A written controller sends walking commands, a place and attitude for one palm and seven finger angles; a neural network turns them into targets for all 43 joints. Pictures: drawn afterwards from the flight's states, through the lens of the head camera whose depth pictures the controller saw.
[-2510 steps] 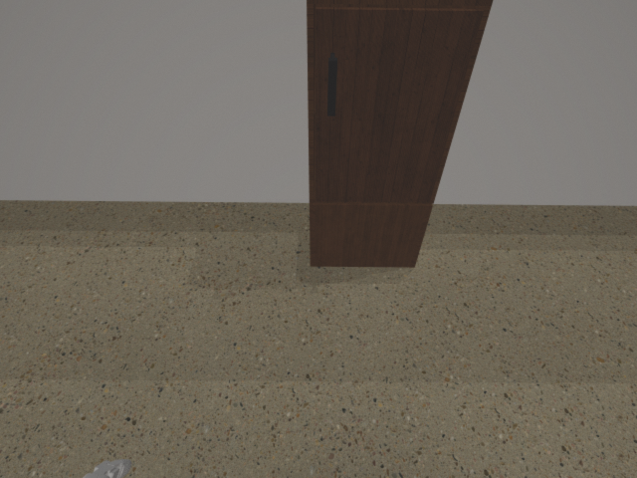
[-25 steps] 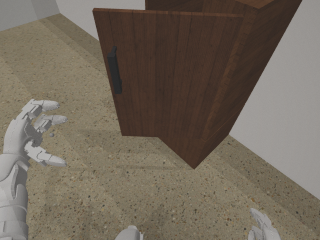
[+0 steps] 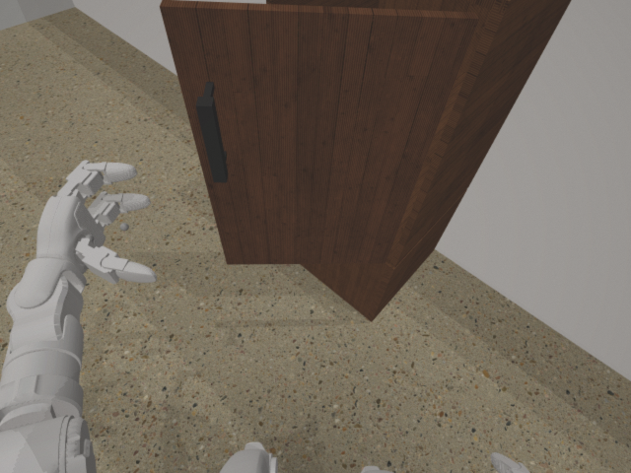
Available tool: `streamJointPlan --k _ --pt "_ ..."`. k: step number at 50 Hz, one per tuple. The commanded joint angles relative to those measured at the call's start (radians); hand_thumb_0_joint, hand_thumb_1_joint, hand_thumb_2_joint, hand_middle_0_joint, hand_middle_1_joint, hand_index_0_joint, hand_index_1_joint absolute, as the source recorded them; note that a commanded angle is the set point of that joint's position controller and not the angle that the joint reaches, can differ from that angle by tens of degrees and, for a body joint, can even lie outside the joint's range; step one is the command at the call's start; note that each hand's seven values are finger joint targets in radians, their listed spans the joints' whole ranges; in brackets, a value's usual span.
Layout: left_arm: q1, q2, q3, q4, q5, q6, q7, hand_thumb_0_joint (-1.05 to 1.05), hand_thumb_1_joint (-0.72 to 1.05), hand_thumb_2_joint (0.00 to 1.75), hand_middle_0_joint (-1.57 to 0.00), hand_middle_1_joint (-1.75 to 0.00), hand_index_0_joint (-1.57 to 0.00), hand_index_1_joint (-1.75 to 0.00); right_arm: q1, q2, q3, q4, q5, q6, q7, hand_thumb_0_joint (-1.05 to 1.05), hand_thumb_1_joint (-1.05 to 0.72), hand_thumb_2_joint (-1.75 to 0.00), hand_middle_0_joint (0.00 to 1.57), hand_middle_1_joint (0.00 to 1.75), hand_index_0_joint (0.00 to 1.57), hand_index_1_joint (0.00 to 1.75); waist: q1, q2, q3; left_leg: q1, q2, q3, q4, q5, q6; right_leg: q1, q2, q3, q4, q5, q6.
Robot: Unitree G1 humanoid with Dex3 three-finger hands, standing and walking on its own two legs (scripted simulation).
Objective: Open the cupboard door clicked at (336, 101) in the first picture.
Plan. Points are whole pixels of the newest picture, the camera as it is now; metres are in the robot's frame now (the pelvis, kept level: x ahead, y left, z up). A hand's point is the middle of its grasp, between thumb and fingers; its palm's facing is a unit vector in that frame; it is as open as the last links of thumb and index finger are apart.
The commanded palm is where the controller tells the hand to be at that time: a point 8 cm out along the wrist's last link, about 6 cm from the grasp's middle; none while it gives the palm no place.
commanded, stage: move the hooked fingers beside the handle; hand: left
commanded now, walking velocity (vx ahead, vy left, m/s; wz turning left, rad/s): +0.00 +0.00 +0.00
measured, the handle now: (215, 134) +0.57 +0.17 +0.08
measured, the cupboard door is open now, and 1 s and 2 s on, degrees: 44 44 44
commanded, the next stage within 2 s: slide the fingers in behind the handle in 1.64 s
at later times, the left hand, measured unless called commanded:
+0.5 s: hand (149, 181) +0.47 +0.24 +0.08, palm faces +0.04 -1.00 +0.00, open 14.0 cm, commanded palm +0.46 +0.28 +0.08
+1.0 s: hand (167, 154) +0.53 +0.23 +0.08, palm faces +0.05 -1.00 -0.01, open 14.0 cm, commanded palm +0.51 +0.27 +0.07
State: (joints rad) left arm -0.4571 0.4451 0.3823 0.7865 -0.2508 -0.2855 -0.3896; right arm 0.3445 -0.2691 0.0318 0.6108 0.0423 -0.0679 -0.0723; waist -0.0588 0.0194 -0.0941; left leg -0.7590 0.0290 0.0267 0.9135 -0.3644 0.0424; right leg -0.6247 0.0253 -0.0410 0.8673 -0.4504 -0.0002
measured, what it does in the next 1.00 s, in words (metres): stands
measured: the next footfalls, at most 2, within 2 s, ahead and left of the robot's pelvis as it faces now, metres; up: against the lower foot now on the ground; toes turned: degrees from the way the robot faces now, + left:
none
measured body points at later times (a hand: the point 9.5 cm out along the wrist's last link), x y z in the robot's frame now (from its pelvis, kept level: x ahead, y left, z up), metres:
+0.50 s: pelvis +0.00 +0.00 -0.01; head +0.10 +0.03 +0.43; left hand +0.46 +0.29 +0.08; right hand +0.03 -0.27 -0.12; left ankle +0.05 +0.09 -0.69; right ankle -0.01 -0.13 -0.69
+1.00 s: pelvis +0.01 +0.00 -0.02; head +0.14 +0.02 +0.41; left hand +0.52 +0.28 +0.08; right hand -0.02 -0.27 -0.12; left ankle +0.05 +0.09 -0.69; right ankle -0.01 -0.13 -0.69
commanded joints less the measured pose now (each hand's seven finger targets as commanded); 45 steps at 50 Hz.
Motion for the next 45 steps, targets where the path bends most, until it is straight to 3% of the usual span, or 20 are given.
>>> streamJointPlan --k 1,7,11,12,16,17,18,19,20,21,24,26,30,31,35,36,37,40,42,45 --pt "-0.446 0.265 0.048 -0.198 0.007 -0.094 0.037 0.0 -0.5 0.3 -0.3 -1.2 -0.3 -1.2 0.048 -0.175 -0.071 -0.097 -0.004 -0.026 -0.005 0.0 -0.9 -0.9 0.2 0.3 0.2 0.3 -0.015 0.103 -0.327 0.426 0.009 -0.113 -0.127 0.218 -0.02 -0.113 0.031 -0.008 -0.104 0.187 -0.028" --pt "-0.546 0.28 0.043 -0.051 0.036 -0.108 0.058 0.0 -0.5 0.3 -0.3 -1.2 -0.3 -1.2 0.069 -0.182 -0.068 -0.074 -0.01 -0.002 0.001 0.0 -0.9 -0.9 0.2 0.3 0.2 0.3 -0.032 0.087 -0.316 0.391 0.01 -0.118 -0.116 0.188 -0.021 -0.139 0.027 -0.009 -0.095 0.167 -0.027" --pt "-0.568 0.313 0.061 0.019 0.052 -0.106 0.05 0.0 -0.5 0.3 -0.3 -1.2 -0.3 -1.2 0.092 -0.187 -0.069 -0.076 -0.013 0.019 0.007 0.0 -0.9 -0.9 0.2 0.3 0.2 0.3 -0.028 0.095 -0.356 0.388 0.009 -0.109 -0.093 0.244 -0.02 -0.14 0.029 -0.008 -0.081 0.204 -0.028" --pt "-0.593 0.294 0.038 0.032 0.053 -0.107 0.046 0.0 -0.5 0.3 -0.3 -1.2 -0.3 -1.2 0.094 -0.185 -0.067 -0.072 -0.014 0.024 0.009 0.0 -0.9 -0.9 0.2 0.3 0.2 0.3 -0.039 0.093 -0.347 0.381 0.01 -0.107 -0.089 0.235 -0.019 -0.149 0.029 -0.008 -0.084 0.2 -0.026" --pt "-0.677 0.351 0.074 0.052 0.059 -0.141 0.046 0.0 -0.5 0.3 -0.3 -1.2 -0.3 -1.2 0.114 -0.194 -0.072 -0.059 -0.019 0.04 0.01 0.0 -0.9 -0.9 0.2 0.3 0.2 0.3 -0.052 0.082 -0.381 0.368 0.014 -0.108 -0.065 0.242 -0.016 -0.163 0.034 -0.002 -0.07 0.206 -0.024" --pt "-0.693 0.33 0.055 0.051 0.058 -0.147 0.045 0.0 -0.5 0.3 -0.3 -1.2 -0.3 -1.2 0.116 -0.189 -0.071 -0.057 -0.02 0.043 0.012 0.0 -0.9 -0.9 0.2 0.3 0.2 0.3 -0.054 0.108 -0.391 0.375 0.011 -0.106 -0.06 0.253 -0.017 -0.163 0.034 -0.002 -0.066 0.211 -0.025" --pt "-0.699 0.344 0.068 0.058 0.061 -0.152 0.047 0.0 -0.5 0.3 -0.3 -1.2 -0.3 -1.2 0.124 -0.192 -0.073 -0.054 -0.021 0.047 0.012 0.0 -0.9 -0.9 0.2 0.3 0.2 0.3 -0.052 0.106 -0.393 0.378 0.014 -0.112 -0.059 0.256 -0.019 -0.172 0.035 -0.004 -0.063 0.208 -0.026" --pt "-0.728 0.317 0.037 0.057 0.064 -0.156 0.044 0.0 -0.5 0.3 -0.3 -1.2 -0.3 -1.2 0.123 -0.189 -0.073 -0.051 -0.022 0.048 0.014 0.0 -0.9 -0.9 0.2 0.3 0.2 0.3 -0.065 0.139 -0.399 0.387 0.014 -0.11 -0.053 0.248 -0.019 -0.191 0.034 -0.002 -0.062 0.2 -0.025" --pt "-0.748 0.337 0.058 0.062 0.062 -0.161 0.048 0.0 -0.5 0.3 -0.3 -1.2 -0.3 -1.2 0.136 -0.191 -0.075 -0.04 -0.025 0.051 0.013 0.0 -0.9 -0.9 0.2 0.3 0.2 0.3 -0.069 0.113 -0.402 0.389 0.016 -0.118 -0.046 0.263 -0.016 -0.192 0.037 -0.005 -0.057 0.208 -0.027" --pt "-0.749 0.345 0.056 0.078 0.07 -0.159 0.047 0.0 -0.5 0.3 -0.3 -1.2 -0.3 -1.2 0.139 -0.194 -0.074 -0.039 -0.023 0.056 0.014 0.0 -0.9 -0.9 0.2 0.3 0.2 0.3 -0.067 0.131 -0.418 0.391 0.016 -0.115 -0.044 0.265 -0.017 -0.198 0.038 0.0 -0.057 0.21 -0.024" --pt "-0.784 0.334 0.033 0.135 0.081 -0.136 0.05 0.0 -0.5 0.3 -0.3 -1.2 -0.3 -1.2 0.157 -0.198 -0.074 -0.027 -0.024 0.07 0.014 0.0 -0.9 -0.9 0.2 0.3 0.2 0.3 -0.091 0.117 -0.381 0.361 0.018 -0.117 -0.041 0.237 -0.014 -0.225 0.037 -0.003 -0.061 0.193 -0.022" --pt "-0.822 0.382 0.062 0.153 0.092 -0.13 0.058 0.0 -0.5 0.3 -0.3 -1.2 -0.3 -1.2 0.17 -0.202 -0.072 -0.023 -0.027 0.076 0.013 0.0 -0.9 -0.9 0.2 0.3 0.2 0.3 -0.091 0.131 -0.407 0.348 0.016 -0.111 -0.029 0.253 -0.011 -0.22 0.037 0.003 -0.053 0.207 -0.02" --pt "-0.861 0.459 0.108 0.202 0.107 -0.123 0.075 0.0 -0.5 0.3 -0.3 -1.2 -0.3 -1.2 0.193 -0.206 -0.064 -0.025 -0.033 0.086 0.013 0.0 -0.9 -0.9 0.2 0.3 0.2 0.3 -0.098 0.101 -0.405 0.274 0.011 -0.099 -0.003 0.247 -0.001 -0.189 0.04 0.014 -0.046 0.224 -0.018" --pt "-0.886 0.489 0.118 0.193 0.12 -0.131 0.078 0.0 -0.5 0.3 -0.3 -1.2 -0.3 -1.2 0.196 -0.207 -0.063 -0.025 -0.034 0.089 0.014 0.0 -0.9 -0.9 0.2 0.3 0.2 0.3 -0.096 0.133 -0.435 0.284 0.013 -0.098 0.001 0.265 -0.004 -0.191 0.038 0.015 -0.038 0.236 -0.016" --pt "-0.912 0.493 0.113 0.188 0.131 -0.151 0.082 0.0 -0.5 0.3 -0.3 -1.2 -0.3 -1.2 0.214 -0.202 -0.062 -0.029 -0.041 0.099 0.02 0.0 -0.9 -0.9 0.2 0.3 0.2 0.3 -0.103 0.177 -0.48 0.308 0.014 -0.096 0.026 0.318 -0.006 -0.192 0.045 0.017 -0.023 0.275 -0.019" --pt "-0.919 0.501 0.117 0.198 0.136 -0.15 0.082 0.0 -0.5 0.3 -0.3 -1.2 -0.3 -1.2 0.221 -0.206 -0.063 -0.024 -0.04 0.102 0.023 0.0 -0.9 -0.9 0.2 0.3 0.2 0.3 -0.107 0.163 -0.496 0.317 0.018 -0.099 0.029 0.327 -0.006 -0.198 0.047 0.016 -0.023 0.28 -0.015" --pt "-0.893 0.476 0.1 0.234 0.136 -0.139 0.076 0.0 -0.5 0.3 -0.3 -1.2 -0.3 -1.2 0.221 -0.202 -0.064 -0.023 -0.038 0.105 0.025 0.0 -0.9 -0.9 0.2 0.3 0.2 0.3 -0.112 0.166 -0.468 0.305 0.018 -0.095 0.029 0.312 -0.006 -0.209 0.048 0.015 -0.03 0.27 -0.015" --pt "-0.897 0.502 0.112 0.288 0.129 -0.107 0.061 0.0 -0.5 0.3 -0.3 -1.2 -0.3 -1.2 0.241 -0.209 -0.059 -0.025 -0.038 0.116 0.023 0.0 -0.9 -0.9 0.2 0.3 0.2 0.3 -0.124 0.114 -0.439 0.235 0.013 -0.084 0.036 0.302 0.004 -0.168 0.05 0.023 -0.034 0.298 -0.012" --pt "-0.925 0.504 0.094 0.293 0.14 -0.087 0.056 0.0 -0.5 0.3 -0.3 -1.2 -0.3 -1.2 0.247 -0.211 -0.058 -0.026 -0.036 0.123 0.022 0.0 -0.9 -0.9 0.2 0.3 0.2 0.3 -0.134 0.126 -0.434 0.228 0.015 -0.084 0.035 0.299 0.004 -0.183 0.048 0.023 -0.035 0.299 -0.008" --pt "-0.872 0.514 0.125 0.262 0.133 -0.095 0.053 0.0 -0.5 0.3 -0.3 -1.2 -0.3 -1.2 0.259 -0.209 -0.061 -0.035 -0.043 0.128 0.026 0.0 -0.9 -0.9 0.2 0.3 0.2 0.3 -0.11 0.145 -0.471 0.267 0.016 -0.082 0.04 0.36 0.002 -0.174 0.053 0.016 -0.025 0.337 -0.015"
